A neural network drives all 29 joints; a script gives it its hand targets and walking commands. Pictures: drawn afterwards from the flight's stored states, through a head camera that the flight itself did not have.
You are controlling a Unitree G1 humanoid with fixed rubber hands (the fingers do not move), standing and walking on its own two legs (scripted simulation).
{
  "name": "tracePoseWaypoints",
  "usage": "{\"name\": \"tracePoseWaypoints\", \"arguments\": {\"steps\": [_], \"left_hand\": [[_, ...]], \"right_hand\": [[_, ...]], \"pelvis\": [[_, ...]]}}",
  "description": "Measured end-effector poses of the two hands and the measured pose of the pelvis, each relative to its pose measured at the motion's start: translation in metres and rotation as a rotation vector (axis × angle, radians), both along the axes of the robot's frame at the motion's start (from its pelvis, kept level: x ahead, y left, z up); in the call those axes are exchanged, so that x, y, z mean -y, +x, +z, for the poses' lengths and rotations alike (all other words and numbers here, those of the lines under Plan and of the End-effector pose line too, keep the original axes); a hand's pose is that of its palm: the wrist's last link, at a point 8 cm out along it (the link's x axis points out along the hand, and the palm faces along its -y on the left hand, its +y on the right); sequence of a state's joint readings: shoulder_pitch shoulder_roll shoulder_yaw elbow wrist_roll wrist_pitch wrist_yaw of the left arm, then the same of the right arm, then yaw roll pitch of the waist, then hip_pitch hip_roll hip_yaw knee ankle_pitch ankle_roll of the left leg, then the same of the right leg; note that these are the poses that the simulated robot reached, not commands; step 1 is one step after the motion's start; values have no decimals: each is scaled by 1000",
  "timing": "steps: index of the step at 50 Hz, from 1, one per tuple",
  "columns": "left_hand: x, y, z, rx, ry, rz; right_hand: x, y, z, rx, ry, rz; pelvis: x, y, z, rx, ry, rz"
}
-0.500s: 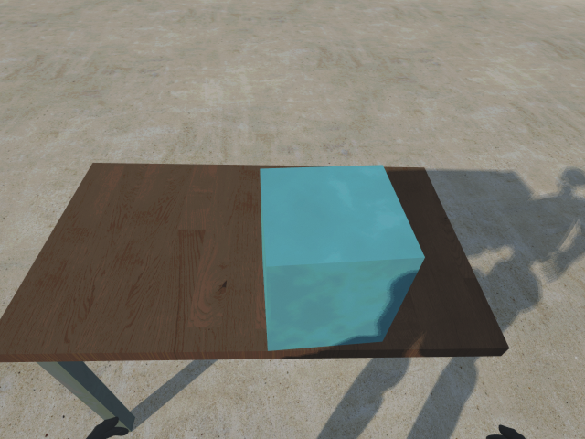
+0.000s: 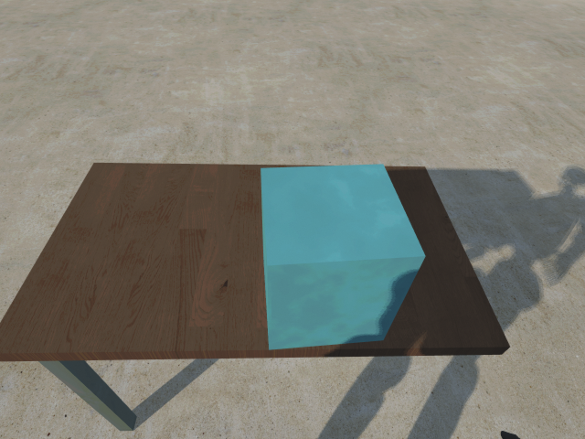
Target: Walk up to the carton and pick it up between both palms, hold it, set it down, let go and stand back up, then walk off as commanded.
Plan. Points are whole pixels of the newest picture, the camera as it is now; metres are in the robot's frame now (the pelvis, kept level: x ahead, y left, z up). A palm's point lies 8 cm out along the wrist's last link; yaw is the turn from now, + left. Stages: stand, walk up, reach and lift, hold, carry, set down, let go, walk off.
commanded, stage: stand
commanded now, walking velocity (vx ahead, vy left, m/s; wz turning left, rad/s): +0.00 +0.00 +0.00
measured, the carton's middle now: (325, 258) +0.43 -0.02 -0.02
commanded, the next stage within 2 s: walk off in 0.60 s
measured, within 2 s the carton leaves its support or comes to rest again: neither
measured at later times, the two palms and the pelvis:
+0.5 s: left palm out of the picture +0.04 +0.31 -0.12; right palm out of the picture +0.09 -0.30 -0.09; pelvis -0.01 +0.00 +0.00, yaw +0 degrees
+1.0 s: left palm out of the picture +0.04 +0.32 -0.11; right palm out of the picture +0.09 -0.31 -0.09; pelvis -0.03 +0.00 +0.00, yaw +0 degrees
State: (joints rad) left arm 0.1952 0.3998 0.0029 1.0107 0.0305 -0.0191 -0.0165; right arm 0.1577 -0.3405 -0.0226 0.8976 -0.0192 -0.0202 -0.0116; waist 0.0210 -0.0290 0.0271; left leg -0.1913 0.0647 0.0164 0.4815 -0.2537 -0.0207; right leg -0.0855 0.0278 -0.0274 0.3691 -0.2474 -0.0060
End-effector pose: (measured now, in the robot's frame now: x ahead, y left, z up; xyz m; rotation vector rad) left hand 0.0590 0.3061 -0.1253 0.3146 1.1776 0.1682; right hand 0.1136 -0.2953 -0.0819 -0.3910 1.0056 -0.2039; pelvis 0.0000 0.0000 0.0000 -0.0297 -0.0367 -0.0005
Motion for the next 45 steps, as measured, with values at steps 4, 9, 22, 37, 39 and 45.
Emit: {"name": "tracePoseWaypoints", "arguments": {"steps": [4,9,22,37,39,45], "left_hand": [[0,-6,0,-12,2,4],[-2,-13,0,-24,8,8],[-5,-22,2,-33,19,14],[1,-22,2,-50,18,22],[2,-22,3,-49,19,22],[-1,-18,9,-21,30,19]], "right_hand": [[2,-5,-2,-15,1,-7],[3,-11,-3,-26,2,-14],[6,-28,-9,-67,8,-33],[8,-20,-11,-61,19,-31],[8,-19,-11,-58,20,-30],[12,-17,-9,-41,13,-27]], "pelvis": [[1,-2,0,1,1,0],[2,-5,0,4,2,0],[3,-12,1,8,3,-1],[6,-10,1,0,8,-1],[7,-11,2,-1,9,-1],[6,-18,1,6,8,-2]]}}
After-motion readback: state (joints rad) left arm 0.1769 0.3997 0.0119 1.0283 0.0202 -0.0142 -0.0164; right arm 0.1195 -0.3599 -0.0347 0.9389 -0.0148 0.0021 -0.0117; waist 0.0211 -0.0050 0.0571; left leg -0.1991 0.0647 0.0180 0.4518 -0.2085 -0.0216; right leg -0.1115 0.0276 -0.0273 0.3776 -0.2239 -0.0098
